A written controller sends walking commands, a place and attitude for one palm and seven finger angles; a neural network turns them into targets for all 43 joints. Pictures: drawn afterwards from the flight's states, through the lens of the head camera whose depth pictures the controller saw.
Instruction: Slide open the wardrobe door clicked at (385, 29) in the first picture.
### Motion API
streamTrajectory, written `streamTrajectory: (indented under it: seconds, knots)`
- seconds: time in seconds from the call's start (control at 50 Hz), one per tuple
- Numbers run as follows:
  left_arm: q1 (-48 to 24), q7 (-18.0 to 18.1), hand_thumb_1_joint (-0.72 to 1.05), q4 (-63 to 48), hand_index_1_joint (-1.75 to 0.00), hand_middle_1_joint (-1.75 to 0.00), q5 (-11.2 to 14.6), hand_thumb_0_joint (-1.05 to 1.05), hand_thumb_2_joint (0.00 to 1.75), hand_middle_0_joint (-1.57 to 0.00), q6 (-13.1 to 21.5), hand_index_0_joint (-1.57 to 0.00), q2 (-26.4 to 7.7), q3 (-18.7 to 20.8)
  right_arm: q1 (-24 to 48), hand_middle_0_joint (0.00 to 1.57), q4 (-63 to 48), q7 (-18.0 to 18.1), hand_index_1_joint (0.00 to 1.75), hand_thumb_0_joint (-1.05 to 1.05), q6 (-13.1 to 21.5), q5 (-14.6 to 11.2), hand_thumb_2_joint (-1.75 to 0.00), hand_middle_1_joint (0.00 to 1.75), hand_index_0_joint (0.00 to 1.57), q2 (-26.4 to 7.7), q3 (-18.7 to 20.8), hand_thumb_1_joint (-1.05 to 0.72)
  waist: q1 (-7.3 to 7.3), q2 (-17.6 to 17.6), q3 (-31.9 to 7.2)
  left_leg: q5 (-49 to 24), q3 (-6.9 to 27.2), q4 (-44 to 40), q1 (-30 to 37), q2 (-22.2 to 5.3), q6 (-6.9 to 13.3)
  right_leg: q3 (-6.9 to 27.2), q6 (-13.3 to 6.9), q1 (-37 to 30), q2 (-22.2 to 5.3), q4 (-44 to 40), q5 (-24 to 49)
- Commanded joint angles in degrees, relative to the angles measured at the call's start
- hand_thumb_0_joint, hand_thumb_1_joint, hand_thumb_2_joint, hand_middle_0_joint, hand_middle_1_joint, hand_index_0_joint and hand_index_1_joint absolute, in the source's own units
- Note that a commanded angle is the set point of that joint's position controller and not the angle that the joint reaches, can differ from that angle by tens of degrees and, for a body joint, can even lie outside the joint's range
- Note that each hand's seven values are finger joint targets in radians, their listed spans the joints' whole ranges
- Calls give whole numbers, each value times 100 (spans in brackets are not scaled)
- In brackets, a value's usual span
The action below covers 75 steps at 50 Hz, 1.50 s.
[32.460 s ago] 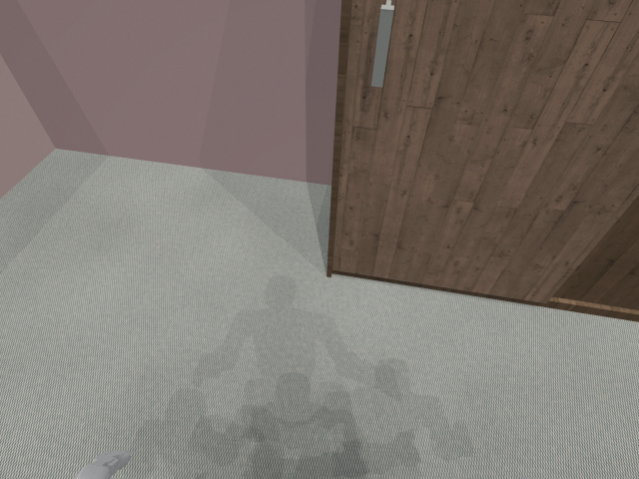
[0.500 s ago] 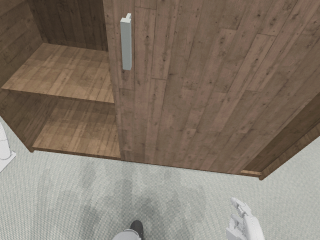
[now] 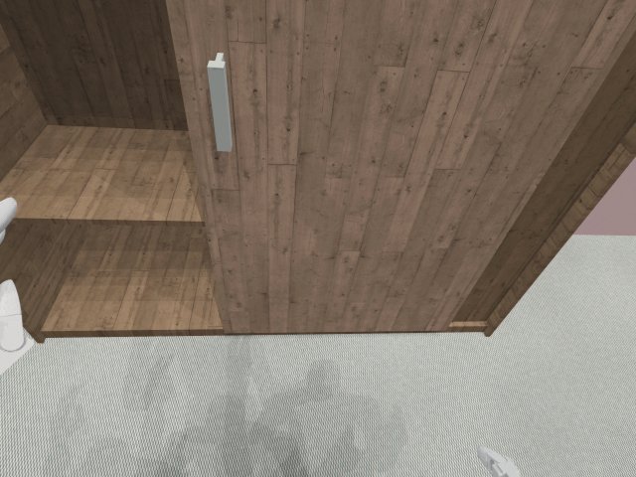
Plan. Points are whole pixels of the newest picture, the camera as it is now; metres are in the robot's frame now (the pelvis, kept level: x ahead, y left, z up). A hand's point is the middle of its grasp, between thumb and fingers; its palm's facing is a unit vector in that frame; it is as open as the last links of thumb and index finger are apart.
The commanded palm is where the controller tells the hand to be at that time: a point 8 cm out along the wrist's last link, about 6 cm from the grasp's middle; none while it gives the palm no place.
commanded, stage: stop stepping back and stand still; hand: left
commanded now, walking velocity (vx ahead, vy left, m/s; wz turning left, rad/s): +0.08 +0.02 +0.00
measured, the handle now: (222, 102) +0.68 +0.21 +0.14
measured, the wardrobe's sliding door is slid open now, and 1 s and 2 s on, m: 0.60 0.60 0.60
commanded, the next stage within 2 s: let the arm hang, fingers relaxed in 0.56 s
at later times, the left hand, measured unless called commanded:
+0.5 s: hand (17, 303) +0.22 +0.29 +0.17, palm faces +0.41 -0.76 -0.51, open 7.4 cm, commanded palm +0.16 +0.32 +0.17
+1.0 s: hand out of the picture +0.01 +0.21 -0.19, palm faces +0.00 -0.99 -0.15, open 7.2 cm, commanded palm none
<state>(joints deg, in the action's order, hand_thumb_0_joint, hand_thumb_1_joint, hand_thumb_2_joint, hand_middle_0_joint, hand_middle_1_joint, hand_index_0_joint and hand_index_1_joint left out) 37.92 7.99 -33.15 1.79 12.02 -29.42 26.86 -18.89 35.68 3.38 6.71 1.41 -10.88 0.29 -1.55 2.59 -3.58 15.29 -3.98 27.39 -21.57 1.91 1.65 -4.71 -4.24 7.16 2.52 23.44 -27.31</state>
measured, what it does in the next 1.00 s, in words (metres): steps on the spot: left foot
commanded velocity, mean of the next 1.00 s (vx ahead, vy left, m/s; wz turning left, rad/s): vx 0.02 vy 0.00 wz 0.00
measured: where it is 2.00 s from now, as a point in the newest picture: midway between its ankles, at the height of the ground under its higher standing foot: outside the picture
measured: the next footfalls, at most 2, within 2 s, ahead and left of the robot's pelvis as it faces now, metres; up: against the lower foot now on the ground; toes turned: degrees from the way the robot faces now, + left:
left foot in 0.22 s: +0.08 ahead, +0.15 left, +0.00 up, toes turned +4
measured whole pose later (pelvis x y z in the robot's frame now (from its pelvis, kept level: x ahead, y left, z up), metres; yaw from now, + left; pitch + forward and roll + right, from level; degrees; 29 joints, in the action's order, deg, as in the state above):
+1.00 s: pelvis -0.02 +0.03 -0.02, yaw +3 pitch +0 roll -1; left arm 17.1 0.2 50.2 -1.0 -3.3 -12.2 -1.3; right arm -13.0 52.1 -0.3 -1.8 1.6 -14.2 -0.2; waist -1.5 2.6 3.0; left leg 12.1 -0.9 34.9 -22.9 -1.3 0.6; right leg -5.2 1.0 12.0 -2.0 33.8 -21.7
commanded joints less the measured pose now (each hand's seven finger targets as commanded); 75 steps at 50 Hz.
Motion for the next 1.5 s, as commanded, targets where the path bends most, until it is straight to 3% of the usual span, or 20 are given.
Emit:
streamTrajectory:
  seconds: [0.0, 0.04, 0.08, 0.16, 0.22, 0.28, 0.34, 0.42, 0.54, 0.62, 0.64, 0.7, 0.76, 0.82, 0.88, 0.94, 0.98, 1.2, 1.36, 1.48]
  knots:
    - [-1457, 152, 90, -169, -30, -30, 81, 0, 90, -20, 161, -20, -703, 587, 937, 20, -583, 151, 30, 0, 140, -2, -90, 30, 20, -933, 342, -90, 142, 986, 603, 575, 504, 3180, -1141, -320, -223, 2894, -1068, 982, -2413, -1713, -487]
    - [-1757, 182, 90, 304, -30, -30, 19, 0, 90, -20, 198, -20, -327, 212, 814, 20, -504, 124, 30, 0, 256, -96, -90, 30, 20, -842, 282, -90, 48, 753, 136, 558, 570, 2896, -1272, -457, -185, 2153, -865, 153, -2055, -953, 817]
    - [-2041, 161, 90, 478, -30, -30, -46, 0, 90, -20, 141, -20, -27, -223, 951, 20, -496, 155, 30, 0, 264, -115, -90, 30, 20, -856, 264, -90, 50, 504, 425, 365, 407, 2030, -500, -584, -113, 1531, -541, 907, -1723, -803, 383]
    - [-2547, 194, 90, -351, -30, -30, -126, 0, 90, -20, 247, -20, -199, -378, 1116, 20, -493, 257, 30, 0, 432, -42, -90, 30, 20, -849, 211, -90, 96, -402, 692, 141, -13, 272, 911, -334, -1, 865, -196, 1435, -1218, -116, 366]
    - [-2301, 254, 90, -1365, -30, -30, -98, 0, 90, -20, 444, -20, -863, 393, 1133, 20, -765, 232, 30, 0, 523, -71, -90, 30, 20, -1012, 268, -90, 244, -1888, 235, -1139, 1872, -563, 1379, -1546, 488, 251, 442, 1613, -277, 1408, 981]
    - [-1387, 187, 90, -1159, -30, -30, -6, 0, 90, -20, 446, -20, -814, 709, 1042, 20, -730, 121, 30, 0, 533, -13, -90, 30, 20, -764, 162, -90, 249, -1604, 139, -1288, 1689, -765, 482, -1509, 486, 207, 459, 565, -193, 1070, 581]
    - [-880, 175, 90, -897, -30, -30, 64, 0, 90, -20, 491, -20, -629, 798, 921, 20, -803, 46, 30, 0, 552, -118, -90, 30, 20, -715, 198, -90, 198, -941, -541, -2264, 613, 181, 715, -922, 96, 456, 354, -126, -399, 403, 2693]
    - [-346, 127, 90, -132, -30, -30, 155, 0, 90, -20, 334, -20, -224, 505, 764, 20, -762, -2, 30, 0, 437, -174, -90, 30, 20, -739, 247, -90, 99, -347, -1064, -2997, 160, 622, 1170, -688, -58, 756, 324, -214, -715, 553, 4742]
    - [-915, 98, 90, -175, -30, -30, 115, 0, 90, -20, 181, -20, -372, 303, 999, 20, -821, 119, 30, 0, 289, -170, -90, 30, 20, -744, 189, -90, 111, -68, -721, -2746, 251, 329, 1277, -747, -16, 550, 456, 169, -641, 317, 4053]
    - [-1449, 139, 90, -723, -30, -30, 67, 0, 90, -20, 236, -20, -635, 374, 1199, 20, -887, 197, 30, 0, 305, -147, -90, 30, 20, -752, 175, -90, 153, -438, -432, -1983, 284, 172, 1122, -647, -20, 620, 415, 342, -665, 37, 3163]
    - [-1393, -618, 90, 3861, -30, -30, -352, 0, 90, -20, -685, -20, 396, -2047, 1460, 20, 275, -356, 30, 0, 397, -179, -90, 30, 20, -1954, 457, -90, -34, -568, 38, -2819, 496, 850, 609, -889, 16, 277, 288, 828, -1188, 1012, 3811]
    - [-1609, -806, 90, 4423, -30, -30, -302, 0, 90, -20, -1241, -20, 586, -2048, 1256, 20, 171, -369, 30, 0, -284, -122, -90, 30, 20, -1597, 340, -90, 153, -1105, 139, -596, 967, -5, -227, -1198, 244, 225, 351, 1004, -728, 1068, 576]
    - [-1885, -838, 90, 5343, -30, -30, -356, 0, 90, -20, -1201, -20, 421, -2184, 1285, 20, 216, -361, 30, 0, -441, 5, -90, 30, 20, -1526, 226, -90, 232, -27, 195, -140, 1135, -135, -445, -958, 215, 399, 277, 633, -707, 678, 599]
    - [-2346, -802, 90, 6372, -30, -30, -364, 0, 90, -20, -1181, -20, 322, -2293, 1084, 20, 533, -349, 30, 0, -569, 32, -90, 30, 20, -1334, 206, -90, 63, 1089, 172, -481, 699, 598, 249, -517, 24, 841, -4, 1214, -1272, -21, 770]
    - [-2631, -749, 90, 7084, -30, -30, -317, 0, 90, -20, -1231, -20, 506, -2460, 882, 20, 897, -330, 30, 0, -683, 64, -90, 30, 20, -1101, 151, -90, -74, 197, 156, -825, 520, 633, 758, -465, -64, 813, -45, 1400, -1323, 22, 1131]
    - [-2244, -735, 90, 7794, -30, -30, -272, 0, 90, -20, -1242, -20, 633, -2493, 908, 20, 1202, -299, 30, 0, -655, 39, -90, 30, 20, -1217, 149, -90, 106, -1263, 84, -1029, 1041, -137, 517, -812, 109, 463, 278, 684, -805, 298, 1022]
    - [-1991, -732, 90, 8241, -30, -30, -255, 0, 90, -20, -1237, -20, 714, -2493, 914, 20, 1423, -263, 30, 0, -672, 19, -90, 30, 20, -1149, 146, -90, 176, -1475, 151, -597, 1035, -327, 326, -777, 92, 462, 255, 404, -751, 177, 1012]
    - [-1870, -713, 90, 9340, -30, -30, -275, 0, 90, -20, -1193, -20, 987, -2516, 399, 20, 2168, -169, 30, 0, -735, -29, -90, 30, 20, -957, 252, -90, 78, -287, 418, -48, 975, -517, 725, -790, 81, 428, 187, 688, -801, -375, 766]
    - [-1962, -683, 90, 9572, -30, -30, -284, 0, 90, -20, -1179, -20, 947, -2536, 526, 20, 2449, -211, 30, 0, -745, -15, -90, 30, 20, -884, 247, -90, 89, -31, 812, 159, 874, -737, 796, -739, 48, 498, 217, 987, -855, -572, 357]
    - [-2136, -688, 90, 9578, -30, -30, -282, 0, 90, -20, -1142, -20, 831, -2516, 679, 20, 2539, -227, 30, 0, -695, -11, -90, 30, 20, -925, 232, -90, 111, -361, 777, -80, 864, -848, 811, -745, 35, 527, 233, 807, -866, -559, 660]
